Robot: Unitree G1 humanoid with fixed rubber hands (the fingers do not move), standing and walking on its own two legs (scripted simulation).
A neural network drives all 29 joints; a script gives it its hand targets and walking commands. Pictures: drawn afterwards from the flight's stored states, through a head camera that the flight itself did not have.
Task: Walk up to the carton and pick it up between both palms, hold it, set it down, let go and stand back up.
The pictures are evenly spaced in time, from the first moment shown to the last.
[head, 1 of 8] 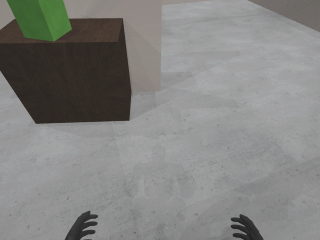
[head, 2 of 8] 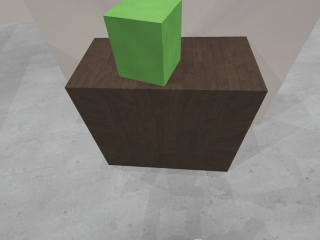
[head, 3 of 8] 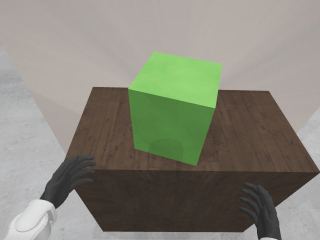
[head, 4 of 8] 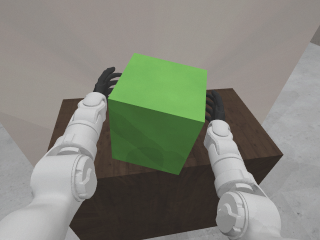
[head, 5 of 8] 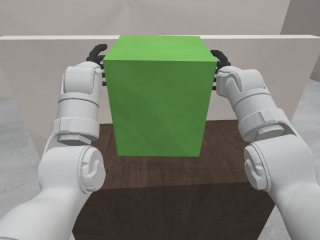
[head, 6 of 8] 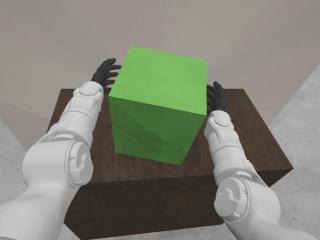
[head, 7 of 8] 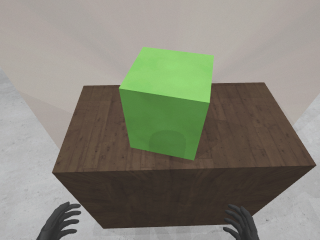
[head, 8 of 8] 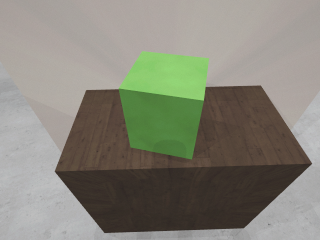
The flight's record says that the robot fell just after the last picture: no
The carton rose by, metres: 0.25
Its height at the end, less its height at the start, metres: +0.00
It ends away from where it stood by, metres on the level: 0.01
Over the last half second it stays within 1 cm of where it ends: yes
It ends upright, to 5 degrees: yes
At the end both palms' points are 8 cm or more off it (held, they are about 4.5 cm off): yes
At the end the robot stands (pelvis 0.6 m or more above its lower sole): yes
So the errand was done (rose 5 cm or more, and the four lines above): yes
